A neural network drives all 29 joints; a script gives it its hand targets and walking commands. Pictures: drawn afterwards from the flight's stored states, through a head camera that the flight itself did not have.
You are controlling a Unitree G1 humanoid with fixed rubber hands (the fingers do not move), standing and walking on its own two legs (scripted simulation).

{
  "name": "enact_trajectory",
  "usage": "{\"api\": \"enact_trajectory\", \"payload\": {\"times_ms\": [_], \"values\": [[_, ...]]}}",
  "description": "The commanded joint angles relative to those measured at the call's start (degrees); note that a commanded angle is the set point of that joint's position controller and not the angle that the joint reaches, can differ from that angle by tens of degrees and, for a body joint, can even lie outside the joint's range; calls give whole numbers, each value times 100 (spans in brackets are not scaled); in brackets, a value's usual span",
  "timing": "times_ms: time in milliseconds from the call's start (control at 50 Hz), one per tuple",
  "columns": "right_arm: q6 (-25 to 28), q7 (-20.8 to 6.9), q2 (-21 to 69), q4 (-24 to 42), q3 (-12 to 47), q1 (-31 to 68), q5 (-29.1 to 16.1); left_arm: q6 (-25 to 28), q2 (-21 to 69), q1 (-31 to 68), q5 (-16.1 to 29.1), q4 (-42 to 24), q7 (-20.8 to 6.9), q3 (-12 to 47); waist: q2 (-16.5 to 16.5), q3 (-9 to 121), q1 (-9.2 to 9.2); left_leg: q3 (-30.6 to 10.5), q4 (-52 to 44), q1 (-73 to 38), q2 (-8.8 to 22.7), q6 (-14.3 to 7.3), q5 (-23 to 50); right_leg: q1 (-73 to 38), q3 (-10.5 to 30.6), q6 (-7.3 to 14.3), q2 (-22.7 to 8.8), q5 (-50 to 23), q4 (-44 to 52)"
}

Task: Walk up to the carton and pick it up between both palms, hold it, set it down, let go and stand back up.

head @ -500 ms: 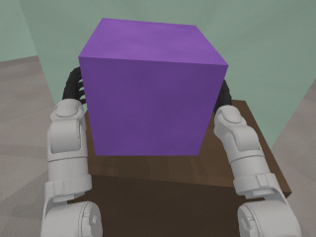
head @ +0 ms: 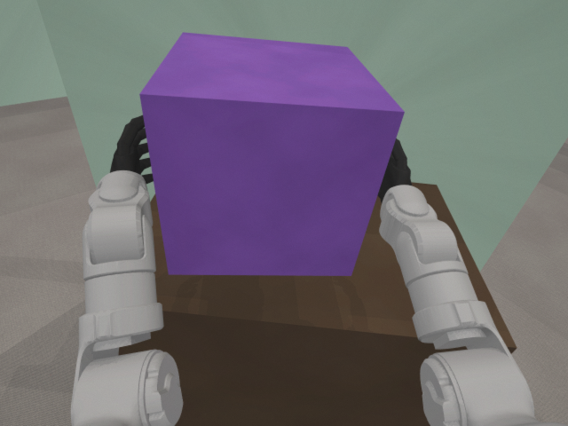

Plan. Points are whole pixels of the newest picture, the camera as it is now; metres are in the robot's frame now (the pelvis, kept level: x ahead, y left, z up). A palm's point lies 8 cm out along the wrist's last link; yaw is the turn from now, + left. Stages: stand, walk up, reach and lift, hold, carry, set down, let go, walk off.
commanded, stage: hold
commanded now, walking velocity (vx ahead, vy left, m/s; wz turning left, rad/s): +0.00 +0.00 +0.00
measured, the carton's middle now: (265, 151) +0.44 +0.01 +0.22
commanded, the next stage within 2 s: none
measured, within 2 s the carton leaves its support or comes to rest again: neither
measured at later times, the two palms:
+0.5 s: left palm (133, 180) +0.36 +0.18 +0.22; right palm (394, 192) +0.35 -0.16 +0.21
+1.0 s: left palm (130, 180) +0.36 +0.19 +0.22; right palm (391, 192) +0.36 -0.16 +0.21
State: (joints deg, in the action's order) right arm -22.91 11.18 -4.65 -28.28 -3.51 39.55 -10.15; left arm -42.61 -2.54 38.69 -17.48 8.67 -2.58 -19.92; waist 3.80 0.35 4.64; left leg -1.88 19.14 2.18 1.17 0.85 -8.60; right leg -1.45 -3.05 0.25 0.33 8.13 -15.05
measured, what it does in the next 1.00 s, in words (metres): stands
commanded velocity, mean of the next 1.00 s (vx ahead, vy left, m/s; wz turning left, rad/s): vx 0.00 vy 0.00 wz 0.00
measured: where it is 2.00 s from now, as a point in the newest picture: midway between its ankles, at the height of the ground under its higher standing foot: outside the picture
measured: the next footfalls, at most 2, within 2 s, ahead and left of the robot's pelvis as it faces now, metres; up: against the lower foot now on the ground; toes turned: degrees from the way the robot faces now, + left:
none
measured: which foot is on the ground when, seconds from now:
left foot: down 0.00-1.00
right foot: down 0.00-1.00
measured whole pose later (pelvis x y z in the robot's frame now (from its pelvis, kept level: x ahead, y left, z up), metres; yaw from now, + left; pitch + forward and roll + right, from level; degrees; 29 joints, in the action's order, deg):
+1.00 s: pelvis +0.00 +0.00 +0.00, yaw +0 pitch -9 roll -1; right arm -21.6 10.5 -4.3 -29.6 -4.6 39.3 -9.3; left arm -42.2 -1.8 38.8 -18.2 9.7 -2.5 -19.8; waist 3.7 -0.7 4.4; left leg -1.5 19.3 1.5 0.8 0.4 -8.7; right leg -2.1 -2.9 -0.1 -0.1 8.3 -15.4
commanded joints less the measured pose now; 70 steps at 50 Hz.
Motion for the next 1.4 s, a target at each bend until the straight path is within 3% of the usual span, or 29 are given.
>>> {"api": "enact_trajectory", "payload": {"times_ms": [0,40,80,160,240,340,400,440,500,580,620,680,720,780,860,940,980,1060,1120,1220,1260,1300,1380], "values": [[501,-770,2954,2144,2077,4858,-725,317,2935,3621,1069,-766,-966,2842,-622,2433,112,310,-9,-769,-384,91,1867,-603,-113,-197,259,-1366,84],[464,-752,2934,2094,2038,4698,-735,294,2921,3547,1014,-766,-1007,2833,-634,2222,152,334,-38,-771,-388,125,1830,-591,-120,-184,252,-1335,130],[437,-767,2843,1892,1929,4657,-647,284,2842,3444,883,-569,-1037,2632,-496,1976,92,362,-186,-655,-363,63,1377,-515,-137,-175,252,-826,206],[551,-924,2945,1880,1781,5080,-494,356,2955,3945,990,-581,-974,2690,-579,1967,-12,346,-373,-361,-293,-32,856,-217,-173,-108,245,-131,196],[676,-962,2960,2079,1929,5141,-564,413,3157,3914,1172,-698,-846,3025,-621,2521,105,272,-136,-826,-269,83,1454,-197,-181,-75,305,-587,159],[570,-950,2957,1590,1795,4926,-412,366,2983,3754,961,-257,-905,2631,-412,2001,20,390,-328,-512,-306,-56,861,-230,-123,-138,235,-288,246],[608,-984,2949,1540,1714,5038,-394,394,2936,3980,997,-392,-901,2632,-481,2234,40,363,-367,-471,-283,-41,775,-251,-127,-130,225,-179,228],[655,-990,3009,1690,1759,5060,-443,431,3046,4028,1100,-568,-840,2793,-531,2430,-7,328,-241,-666,-288,-10,1256,-210,-158,-101,268,-470,176],[696,-937,3050,2039,1988,5006,-593,465,3017,3960,1204,-886,-793,2997,-502,2953,103,280,-19,-1025,-313,60,1787,-361,-160,-161,293,-994,132],[572,-899,2892,1563,1868,4869,-506,323,2884,3624,894,-290,-877,2599,-488,1906,-42,377,-288,-467,-346,-65,990,-324,-123,-174,199,-436,221],[562,-916,2937,1436,1776,4781,-409,296,2794,3639,838,-260,-931,2493,-394,1805,-17,418,-385,-401,-326,-133,697,-321,-106,-186,160,-270,240],[624,-920,3024,1663,1797,4912,-484,342,2931,3842,915,-539,-941,2647,-542,2196,6,407,-262,-583,-340,-54,1075,-378,-106,-187,187,-542,191],[660,-862,3020,1849,1900,4889,-588,371,3013,3859,1022,-689,-920,2808,-657,2373,95,357,-64,-849,-356,44,1675,-463,-131,-193,220,-1106,107],[667,-843,3043,2054,2027,4886,-675,434,3076,3929,1119,-991,-887,3042,-694,2515,146,311,15,-963,-356,99,1838,-351,-144,-168,266,-1089,119],[596,-862,2909,1842,1883,4801,-523,383,2981,3750,1023,-654,-870,2883,-681,2026,155,316,-135,-732,-325,56,1370,-208,-165,-114,244,-595,194],[562,-949,2826,1520,1641,4819,-332,264,2886,3598,849,-196,-925,2578,-534,1557,32,395,-447,-343,-280,-66,528,-139,-168,-117,196,63,279],[653,-958,2913,1815,1759,4956,-403,285,2986,3577,959,-389,-916,2690,-474,2023,45,370,-365,-496,-280,-77,887,-253,-172,-130,228,-288,208],[677,-878,3043,2274,2172,4971,-719,415,3115,3845,1242,-1090,-810,3131,-611,2799,102,260,91,-1106,-314,106,2212,-395,-157,-133,306,-1317,79],[568,-857,2906,2139,2157,4650,-751,338,3052,3545,1149,-982,-806,3084,-673,2515,115,271,52,-1056,-311,136,2060,-382,-135,-114,304,-1134,147],[517,-954,2870,1825,1901,4620,-510,302,2951,3683,1069,-878,-814,2987,-589,2054,104,334,-244,-602,-286,39,1164,-145,-128,-88,253,-306,206],[548,-978,2889,1846,1856,4782,-511,270,2981,3726,1062,-764,-802,2944,-646,2039,68,326,-311,-544,-266,14,1028,-176,-138,-103,244,-284,205],[586,-979,3033,2043,1984,4847,-586,314,3051,3820,1155,-1065,-783,3070,-636,2408,55,308,-203,-660,-315,9,1289,-287,-97,-125,228,-596,137],[521,-893,3003,1912,2006,4924,-619,278,2877,3693,1016,-596,-849,2754,-424,2143,-19,355,-174,-576,-352,-68,1255,-410,-61,-185,208,-754,172]]}}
